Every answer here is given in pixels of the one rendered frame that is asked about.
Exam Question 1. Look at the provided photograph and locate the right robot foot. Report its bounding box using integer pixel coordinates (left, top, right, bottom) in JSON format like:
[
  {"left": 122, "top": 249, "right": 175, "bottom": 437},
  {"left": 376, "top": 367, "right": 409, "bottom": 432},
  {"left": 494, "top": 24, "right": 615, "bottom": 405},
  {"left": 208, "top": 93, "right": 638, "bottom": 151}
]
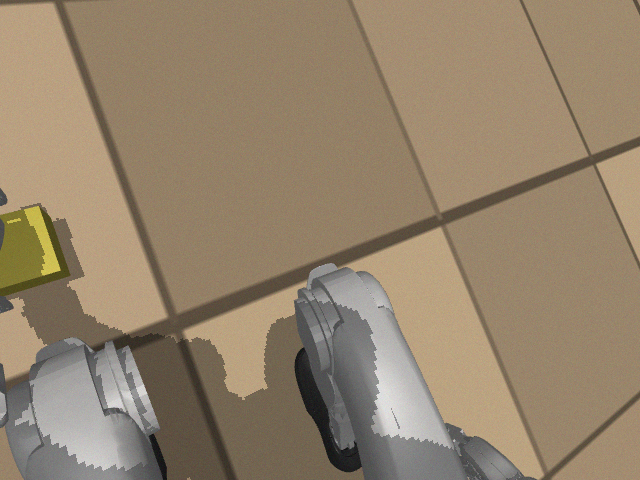
[{"left": 295, "top": 347, "right": 362, "bottom": 472}]

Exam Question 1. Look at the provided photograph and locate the right robot hand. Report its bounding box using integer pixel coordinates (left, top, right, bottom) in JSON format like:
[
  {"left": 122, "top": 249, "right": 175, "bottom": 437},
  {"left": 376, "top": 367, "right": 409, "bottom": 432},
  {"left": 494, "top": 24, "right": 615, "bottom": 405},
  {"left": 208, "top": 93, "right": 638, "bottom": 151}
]
[{"left": 445, "top": 423, "right": 525, "bottom": 480}]

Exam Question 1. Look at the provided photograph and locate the left robot foot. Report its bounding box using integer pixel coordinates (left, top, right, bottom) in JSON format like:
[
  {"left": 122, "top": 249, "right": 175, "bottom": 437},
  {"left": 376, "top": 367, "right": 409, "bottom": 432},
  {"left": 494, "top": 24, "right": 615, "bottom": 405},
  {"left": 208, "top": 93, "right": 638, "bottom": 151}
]
[{"left": 149, "top": 433, "right": 167, "bottom": 480}]

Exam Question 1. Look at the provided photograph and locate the carton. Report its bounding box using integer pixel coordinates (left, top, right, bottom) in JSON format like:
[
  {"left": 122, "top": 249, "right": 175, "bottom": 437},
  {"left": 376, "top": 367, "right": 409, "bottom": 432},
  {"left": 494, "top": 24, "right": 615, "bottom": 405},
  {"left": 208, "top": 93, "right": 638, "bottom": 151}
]
[{"left": 0, "top": 206, "right": 71, "bottom": 296}]

